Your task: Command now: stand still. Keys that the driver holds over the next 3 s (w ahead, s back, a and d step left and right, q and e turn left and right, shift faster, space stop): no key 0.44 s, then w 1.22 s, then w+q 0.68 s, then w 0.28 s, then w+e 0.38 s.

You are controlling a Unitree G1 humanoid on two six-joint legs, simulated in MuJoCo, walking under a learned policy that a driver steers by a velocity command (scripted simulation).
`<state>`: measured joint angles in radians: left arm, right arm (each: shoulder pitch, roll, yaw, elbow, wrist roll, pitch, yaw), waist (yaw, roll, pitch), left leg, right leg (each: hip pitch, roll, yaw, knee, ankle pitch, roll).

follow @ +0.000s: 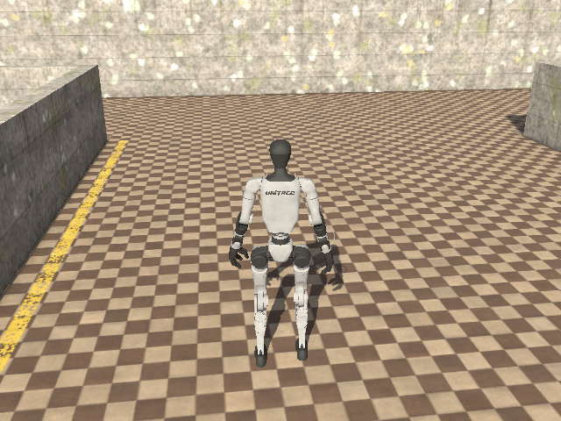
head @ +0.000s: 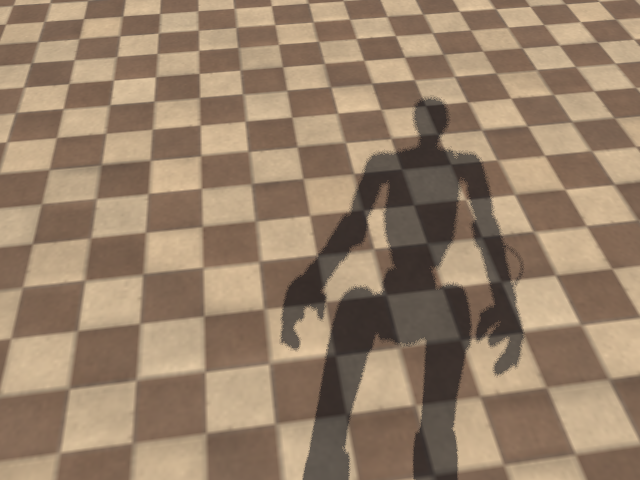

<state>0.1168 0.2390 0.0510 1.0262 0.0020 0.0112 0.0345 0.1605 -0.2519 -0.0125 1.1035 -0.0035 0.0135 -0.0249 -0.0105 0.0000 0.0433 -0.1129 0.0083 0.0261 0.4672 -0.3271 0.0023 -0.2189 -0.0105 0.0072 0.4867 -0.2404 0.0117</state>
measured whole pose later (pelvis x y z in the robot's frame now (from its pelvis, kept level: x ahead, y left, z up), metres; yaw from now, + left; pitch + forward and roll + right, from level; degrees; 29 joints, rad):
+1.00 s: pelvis +0.14 -0.05 +0.01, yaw +0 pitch +1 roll +0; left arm 0.43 0.17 0.02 1.12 0.01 -0.10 0.00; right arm 0.13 -0.27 -0.06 0.94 0.02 -0.08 0.01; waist 0.06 0.03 -0.01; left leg -0.64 0.11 0.01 0.92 -0.11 0.04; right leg 0.01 0.03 -0.06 0.24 -0.26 -0.05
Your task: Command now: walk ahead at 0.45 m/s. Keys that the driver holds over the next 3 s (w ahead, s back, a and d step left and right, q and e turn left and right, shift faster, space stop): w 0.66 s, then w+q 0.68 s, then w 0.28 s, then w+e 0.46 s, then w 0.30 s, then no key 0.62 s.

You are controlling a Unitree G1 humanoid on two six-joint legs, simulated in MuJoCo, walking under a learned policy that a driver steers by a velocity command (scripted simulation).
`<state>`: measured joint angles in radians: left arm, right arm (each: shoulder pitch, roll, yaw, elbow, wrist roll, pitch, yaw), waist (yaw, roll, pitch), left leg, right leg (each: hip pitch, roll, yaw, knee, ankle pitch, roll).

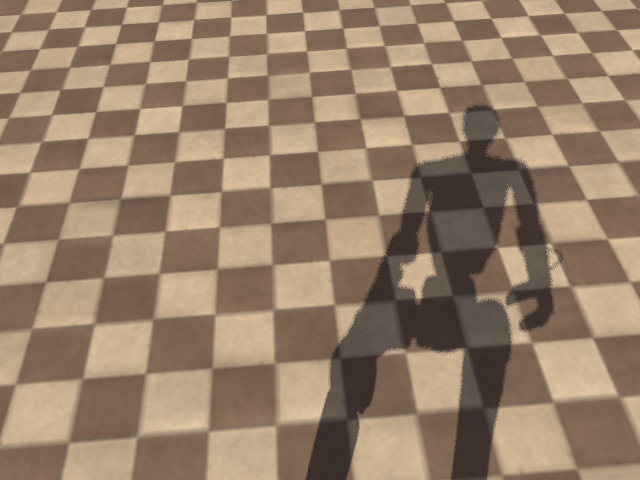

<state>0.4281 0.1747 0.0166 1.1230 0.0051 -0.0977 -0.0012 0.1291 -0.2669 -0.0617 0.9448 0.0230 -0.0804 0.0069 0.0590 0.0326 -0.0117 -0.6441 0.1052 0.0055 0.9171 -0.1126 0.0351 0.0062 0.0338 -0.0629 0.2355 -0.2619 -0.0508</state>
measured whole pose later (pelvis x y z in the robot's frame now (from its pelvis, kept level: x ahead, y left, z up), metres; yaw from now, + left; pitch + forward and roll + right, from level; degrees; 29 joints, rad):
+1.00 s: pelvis +0.59 -0.01 +0.00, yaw +8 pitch +0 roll -1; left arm 0.24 0.23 0.07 0.97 0.02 -0.11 -0.01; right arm 0.23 -0.27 -0.09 0.94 0.04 -0.05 -0.01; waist 0.02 0.04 0.03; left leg -0.60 0.10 -0.05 1.12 -0.26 0.05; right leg -0.18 0.02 -0.16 0.33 -0.17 -0.05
